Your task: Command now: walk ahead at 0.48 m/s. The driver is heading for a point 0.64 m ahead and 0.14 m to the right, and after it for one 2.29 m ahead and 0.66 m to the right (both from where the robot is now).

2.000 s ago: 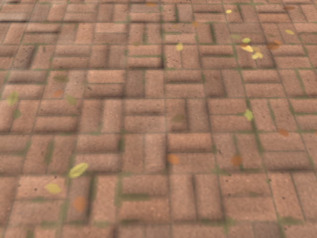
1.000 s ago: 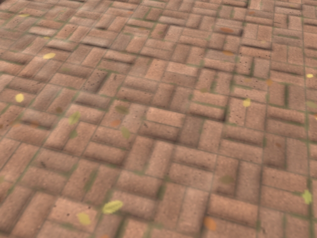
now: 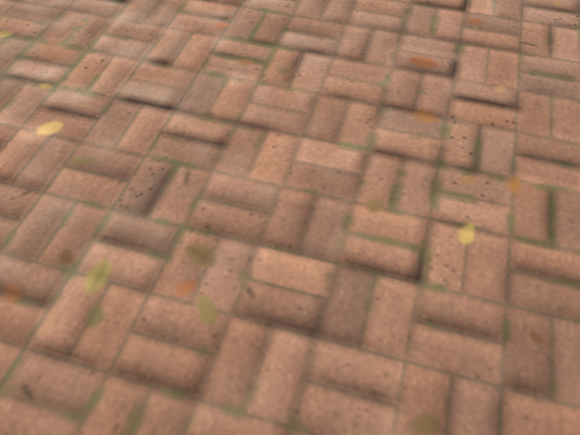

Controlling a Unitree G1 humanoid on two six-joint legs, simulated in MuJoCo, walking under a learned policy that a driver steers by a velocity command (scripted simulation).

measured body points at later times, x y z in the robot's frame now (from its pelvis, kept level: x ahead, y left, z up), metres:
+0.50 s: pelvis +0.28 -0.02 +0.01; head +0.32 -0.02 +0.46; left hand +0.49 +0.19 -0.11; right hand +0.19 -0.25 -0.14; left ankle +0.11 +0.06 -0.71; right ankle +0.41 -0.09 -0.71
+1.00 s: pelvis +0.54 -0.05 +0.01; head +0.58 -0.07 +0.46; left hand +0.60 +0.22 -0.12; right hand +0.67 -0.33 -0.09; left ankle +0.71 +0.00 -0.71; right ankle +0.41 -0.09 -0.72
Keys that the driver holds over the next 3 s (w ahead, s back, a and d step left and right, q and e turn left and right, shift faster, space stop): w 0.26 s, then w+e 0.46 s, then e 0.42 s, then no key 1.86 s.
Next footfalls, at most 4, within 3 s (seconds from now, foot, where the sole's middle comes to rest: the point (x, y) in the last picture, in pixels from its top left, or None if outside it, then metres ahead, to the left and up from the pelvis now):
0.52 right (355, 434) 0.45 -0.10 -0.75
1.02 left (321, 313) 0.74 -0.02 -0.75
1.44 right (383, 386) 0.56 -0.16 -0.75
1.70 left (299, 338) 0.67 0.03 -0.75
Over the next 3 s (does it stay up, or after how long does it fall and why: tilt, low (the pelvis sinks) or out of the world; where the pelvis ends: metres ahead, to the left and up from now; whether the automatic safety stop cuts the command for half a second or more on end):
stays up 0.58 -0.04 0.03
